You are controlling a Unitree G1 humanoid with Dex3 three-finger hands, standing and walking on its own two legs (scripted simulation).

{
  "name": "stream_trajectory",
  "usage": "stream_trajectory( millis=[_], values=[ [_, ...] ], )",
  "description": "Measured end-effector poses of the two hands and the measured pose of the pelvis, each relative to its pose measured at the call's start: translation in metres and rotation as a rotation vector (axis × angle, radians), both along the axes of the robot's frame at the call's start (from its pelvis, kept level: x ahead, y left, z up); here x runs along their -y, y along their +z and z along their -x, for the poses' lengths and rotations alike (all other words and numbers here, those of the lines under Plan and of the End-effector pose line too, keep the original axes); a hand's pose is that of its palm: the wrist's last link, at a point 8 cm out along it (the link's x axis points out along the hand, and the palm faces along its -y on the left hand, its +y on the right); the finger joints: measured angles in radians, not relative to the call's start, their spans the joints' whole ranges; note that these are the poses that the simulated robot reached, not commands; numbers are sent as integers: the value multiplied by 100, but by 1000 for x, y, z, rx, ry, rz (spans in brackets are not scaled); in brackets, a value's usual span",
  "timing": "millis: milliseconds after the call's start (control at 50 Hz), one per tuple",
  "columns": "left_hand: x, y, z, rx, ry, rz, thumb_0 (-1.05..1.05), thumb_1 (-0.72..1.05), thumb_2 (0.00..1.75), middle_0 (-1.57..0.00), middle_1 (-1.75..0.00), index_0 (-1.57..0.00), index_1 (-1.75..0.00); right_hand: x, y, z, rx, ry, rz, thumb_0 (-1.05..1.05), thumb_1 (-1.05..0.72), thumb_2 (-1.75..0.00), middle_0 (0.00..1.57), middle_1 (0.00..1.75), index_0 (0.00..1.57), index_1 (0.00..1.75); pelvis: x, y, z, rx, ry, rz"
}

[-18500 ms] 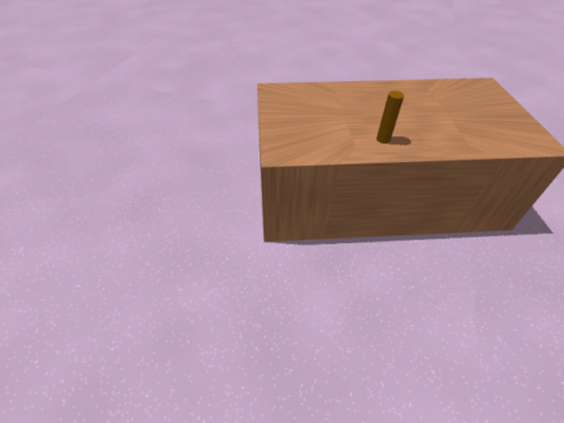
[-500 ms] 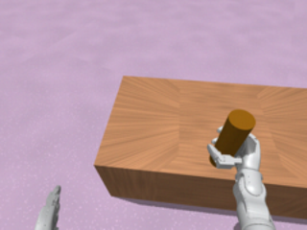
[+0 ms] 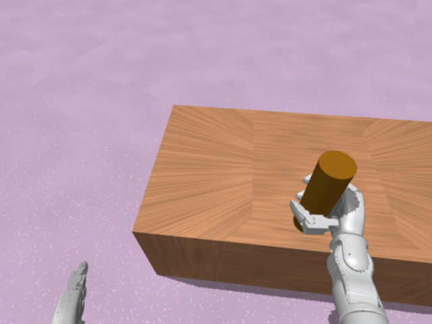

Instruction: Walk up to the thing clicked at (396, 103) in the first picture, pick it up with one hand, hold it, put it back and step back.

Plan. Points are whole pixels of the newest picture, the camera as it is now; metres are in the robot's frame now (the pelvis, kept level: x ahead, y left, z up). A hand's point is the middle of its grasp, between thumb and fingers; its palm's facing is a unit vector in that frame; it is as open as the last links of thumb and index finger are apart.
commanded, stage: crouch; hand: right
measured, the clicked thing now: (319, 197) +0.34 -0.17 +0.07
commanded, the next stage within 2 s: lower in 1.40 s
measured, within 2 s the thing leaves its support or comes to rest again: neither
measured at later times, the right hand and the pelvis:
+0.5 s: hand (305, 196) +0.40 -0.18 -0.03, palm faces +0.23 +0.97 +0.00, open 7.9 cm; pelvis -0.01 +0.00 -0.03, yaw +0 degrees
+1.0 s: hand (304, 188) +0.46 -0.20 -0.09, palm faces +0.25 +0.97 +0.00, open 7.9 cm; pelvis -0.02 -0.01 -0.08, yaw +2 degrees
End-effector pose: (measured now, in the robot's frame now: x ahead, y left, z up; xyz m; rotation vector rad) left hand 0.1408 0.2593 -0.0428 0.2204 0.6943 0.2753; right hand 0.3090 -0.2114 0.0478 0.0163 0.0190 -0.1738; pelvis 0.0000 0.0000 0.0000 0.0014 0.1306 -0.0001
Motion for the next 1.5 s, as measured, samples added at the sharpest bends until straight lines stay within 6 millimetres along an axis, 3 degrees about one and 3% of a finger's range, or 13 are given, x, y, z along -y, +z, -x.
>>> stream_trajectory(
  millis=[200,440,600,720,820,940,1020,1140,1500],
  values=[
    [-1,-2,1,-7,8,-11,-1,-52,5,-5,-6,-5,-6,3,-6,-10,17,-49,6,-1,19,-114,83,119,86,118,-1,-3,0,-19,4,-2],
    [-5,-1,0,12,-38,-97,-1,-52,5,-5,-6,-5,-6,14,-65,-46,-42,-58,-1,-1,19,-115,83,119,86,118,-1,-26,7,-118,0,-8],
    [-5,-15,17,-36,-34,-137,-1,-53,6,-5,-6,-6,-6,27,-85,-82,-16,-63,14,-1,20,-116,83,119,86,118,5,-46,12,-196,8,-25],
    [2,-18,18,-19,-49,-149,-1,-53,6,-5,-6,-6,-6,26,-99,-100,-24,-44,14,-1,20,-116,83,120,85,119,11,-57,15,-234,14,-34],
    [7,-11,16,14,-70,-172,-1,-52,5,-6,-6,-6,-6,29,-114,-105,-42,-58,-7,-1,20,-116,83,120,86,119,12,-65,16,-252,14,-41],
    [-1,-7,23,-5,-72,-235,-1,-51,5,-6,-7,-7,-6,37,-128,-112,-33,-72,0,-1,20,-117,83,120,86,119,13,-74,19,-280,12,-53],
    [-5,-8,25,-12,-70,-269,-1,-51,5,-6,-6,-6,-6,39,-134,-122,-22,-75,11,-1,20,-117,83,119,86,118,14,-81,22,-301,13,-59],
    [4,-14,21,14,-90,-245,-1,-51,5,-6,-6,-6,-6,39,-139,-133,-31,-70,16,-1,20,-117,84,119,87,118,12,-87,22,-323,14,-63],
    [-4,-10,20,45,-108,-285,-1,-52,5,-6,-6,-6,-6,41,-158,-143,-43,-65,8,-1,21,-117,84,118,87,117,2,-101,23,-352,14,-70]
  ],
)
